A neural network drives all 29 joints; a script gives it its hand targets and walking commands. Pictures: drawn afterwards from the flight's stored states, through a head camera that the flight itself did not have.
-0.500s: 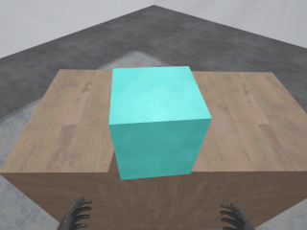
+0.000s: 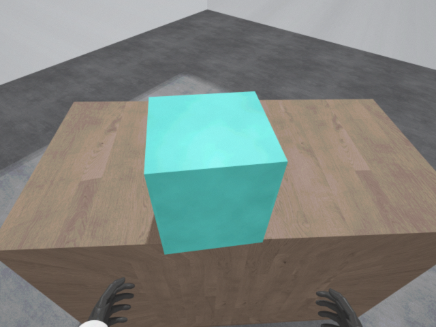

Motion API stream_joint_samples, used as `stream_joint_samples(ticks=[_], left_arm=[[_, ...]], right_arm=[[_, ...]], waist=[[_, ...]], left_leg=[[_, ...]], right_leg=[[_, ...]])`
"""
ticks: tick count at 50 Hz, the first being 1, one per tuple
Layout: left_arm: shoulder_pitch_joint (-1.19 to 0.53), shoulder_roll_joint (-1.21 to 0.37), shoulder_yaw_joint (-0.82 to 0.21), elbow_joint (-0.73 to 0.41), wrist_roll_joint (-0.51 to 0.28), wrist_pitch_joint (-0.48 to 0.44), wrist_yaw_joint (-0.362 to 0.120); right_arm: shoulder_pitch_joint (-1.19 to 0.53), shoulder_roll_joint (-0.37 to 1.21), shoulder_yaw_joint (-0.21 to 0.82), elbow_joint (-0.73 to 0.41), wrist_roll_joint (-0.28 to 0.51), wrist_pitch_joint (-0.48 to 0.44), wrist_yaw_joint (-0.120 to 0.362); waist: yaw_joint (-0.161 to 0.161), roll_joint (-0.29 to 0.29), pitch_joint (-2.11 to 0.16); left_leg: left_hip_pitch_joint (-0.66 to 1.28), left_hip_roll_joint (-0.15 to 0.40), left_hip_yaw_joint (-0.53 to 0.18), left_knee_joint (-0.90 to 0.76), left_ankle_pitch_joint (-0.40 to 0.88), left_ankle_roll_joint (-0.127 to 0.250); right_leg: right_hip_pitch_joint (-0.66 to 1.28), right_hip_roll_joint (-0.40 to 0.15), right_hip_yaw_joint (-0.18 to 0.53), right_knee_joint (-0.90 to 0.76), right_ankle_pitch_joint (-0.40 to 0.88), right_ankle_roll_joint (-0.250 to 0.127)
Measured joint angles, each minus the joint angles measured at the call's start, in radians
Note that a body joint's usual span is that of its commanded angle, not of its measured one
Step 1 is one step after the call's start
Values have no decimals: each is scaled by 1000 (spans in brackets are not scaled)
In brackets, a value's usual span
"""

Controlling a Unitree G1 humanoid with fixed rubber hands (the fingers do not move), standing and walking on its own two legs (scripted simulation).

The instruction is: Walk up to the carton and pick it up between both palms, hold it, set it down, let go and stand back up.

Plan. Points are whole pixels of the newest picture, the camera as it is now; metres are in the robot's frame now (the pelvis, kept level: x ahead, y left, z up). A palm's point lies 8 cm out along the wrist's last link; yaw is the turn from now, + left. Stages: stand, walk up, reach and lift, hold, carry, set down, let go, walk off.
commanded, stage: let go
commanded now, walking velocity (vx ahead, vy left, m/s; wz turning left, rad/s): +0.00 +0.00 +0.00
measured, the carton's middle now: (209, 174) +0.40 +0.04 +0.07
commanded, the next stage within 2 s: stand in 0.10 s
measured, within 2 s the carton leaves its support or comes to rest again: neither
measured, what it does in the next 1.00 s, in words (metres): stands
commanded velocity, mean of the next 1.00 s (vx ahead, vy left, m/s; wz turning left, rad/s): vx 0.00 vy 0.00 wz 0.00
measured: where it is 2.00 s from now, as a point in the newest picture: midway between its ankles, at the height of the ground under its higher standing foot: outside the picture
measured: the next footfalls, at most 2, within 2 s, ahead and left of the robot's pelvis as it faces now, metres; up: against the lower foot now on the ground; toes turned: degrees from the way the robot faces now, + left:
none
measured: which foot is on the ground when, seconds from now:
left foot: down 0.00-1.00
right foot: down 0.00-1.00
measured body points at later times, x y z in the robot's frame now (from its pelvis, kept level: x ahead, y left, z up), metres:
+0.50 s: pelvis -0.03 +0.01 -0.02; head -0.02 +0.02 +0.43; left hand +0.02 +0.28 -0.15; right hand +0.09 -0.23 -0.13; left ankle +0.01 +0.12 -0.75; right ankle -0.02 -0.10 -0.75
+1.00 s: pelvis -0.02 +0.00 -0.01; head -0.02 +0.01 +0.44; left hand -0.05 +0.27 -0.15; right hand +0.10 -0.22 -0.13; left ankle +0.01 +0.12 -0.75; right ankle -0.02 -0.10 -0.75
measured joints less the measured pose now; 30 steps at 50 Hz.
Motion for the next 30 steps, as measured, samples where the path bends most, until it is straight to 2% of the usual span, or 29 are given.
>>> stream_joint_samples(ticks=[6, 9, 14, 22, 30], left_arm=[[3, -4, -9, -14, -13, -6, -2], [-1, 14, 2, 14, 41, -67, -8], [37, 48, 26, 79, 44, -105, -4], [108, 65, 30, 177, 29, -93, 8], [161, 55, 22, 230, 29, -97, 4]], right_arm=[[36, 1, -17, -73, -7, 18, -5], [68, -14, -14, -71, -28, 95, -10], [140, -30, -19, -41, -35, 161, 0], [205, -17, -17, -52, -47, 178, -3], [209, -6, -3, -56, -41, 193, -21]], waist=[[14, -1, -10], [9, -4, -37], [21, 3, -62], [18, 1, -74], [29, 18, -92]], left_leg=[[-32, 1, -2, 28, -8, -1], [-119, -2, -40, 103, -30, -1], [-221, -13, -86, 207, -64, 0], [-288, -47, -121, 255, -59, 13], [-305, -73, -159, 214, -9, 15]], right_leg=[[-32, 0, -4, 31, -11, -1], [-94, -3, -41, 83, -36, -3], [-168, -13, -90, 166, -75, 2], [-218, -43, -128, 223, -97, 10], [-232, -31, -107, 199, -74, 3]])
